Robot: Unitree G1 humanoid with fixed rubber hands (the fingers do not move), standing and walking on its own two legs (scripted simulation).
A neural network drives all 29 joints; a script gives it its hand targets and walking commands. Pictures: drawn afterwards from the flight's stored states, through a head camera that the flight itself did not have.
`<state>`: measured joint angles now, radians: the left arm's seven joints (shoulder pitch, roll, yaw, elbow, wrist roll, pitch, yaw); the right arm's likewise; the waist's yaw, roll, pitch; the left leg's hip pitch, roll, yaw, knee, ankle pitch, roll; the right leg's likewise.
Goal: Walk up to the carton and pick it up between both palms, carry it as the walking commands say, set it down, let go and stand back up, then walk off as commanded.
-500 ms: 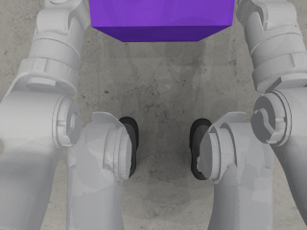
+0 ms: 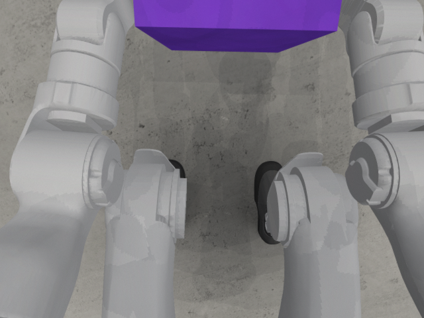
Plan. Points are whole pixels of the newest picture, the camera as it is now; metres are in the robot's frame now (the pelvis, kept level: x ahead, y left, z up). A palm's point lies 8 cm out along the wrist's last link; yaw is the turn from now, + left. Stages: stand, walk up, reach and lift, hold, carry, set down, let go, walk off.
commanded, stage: reach and lift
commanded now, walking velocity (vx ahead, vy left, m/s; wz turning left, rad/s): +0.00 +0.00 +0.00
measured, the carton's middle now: out of the picture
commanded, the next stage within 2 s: none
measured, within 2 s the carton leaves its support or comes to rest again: neither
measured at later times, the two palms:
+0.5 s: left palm out of the picture +0.55 +0.16 -0.11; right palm out of the picture +0.57 -0.14 -0.10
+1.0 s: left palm out of the picture +0.53 +0.16 -0.03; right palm out of the picture +0.55 -0.14 -0.03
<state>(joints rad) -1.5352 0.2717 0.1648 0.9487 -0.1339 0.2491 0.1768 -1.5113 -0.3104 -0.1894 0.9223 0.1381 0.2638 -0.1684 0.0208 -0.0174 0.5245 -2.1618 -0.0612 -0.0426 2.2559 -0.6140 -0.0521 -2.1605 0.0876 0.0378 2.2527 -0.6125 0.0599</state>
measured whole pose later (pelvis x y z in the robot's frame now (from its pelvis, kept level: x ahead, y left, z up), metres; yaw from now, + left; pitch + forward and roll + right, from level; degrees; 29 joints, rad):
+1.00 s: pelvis -0.03 +0.00 +0.09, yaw +0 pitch +28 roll +0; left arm -1.42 0.17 0.36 0.56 0.03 0.47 0.13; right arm -1.48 -0.19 -0.39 0.64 -0.05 0.45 -0.10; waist 0.02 -0.01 0.53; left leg -1.93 -0.10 -0.07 1.93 -0.50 -0.07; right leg -1.93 0.10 0.06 1.93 -0.50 0.06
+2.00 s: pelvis -0.04 +0.00 +0.19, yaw +0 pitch +19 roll -1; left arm -1.22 0.10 0.34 0.48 0.06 0.50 0.13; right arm -1.30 -0.14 -0.38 0.57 -0.05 0.50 -0.09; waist 0.02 -0.02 0.52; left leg -1.50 -0.09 -0.09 1.59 -0.43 -0.06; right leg -1.49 0.11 0.08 1.58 -0.43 0.06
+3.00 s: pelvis -0.02 +0.01 +0.31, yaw +1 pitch +8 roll -1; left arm -0.94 0.00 0.32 0.44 0.09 0.48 0.13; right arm -0.99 -0.05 -0.38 0.51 -0.09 0.46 -0.05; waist 0.01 0.00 0.50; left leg -0.94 -0.09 -0.12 1.12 -0.31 -0.04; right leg -0.93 0.08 0.11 1.10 -0.31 0.05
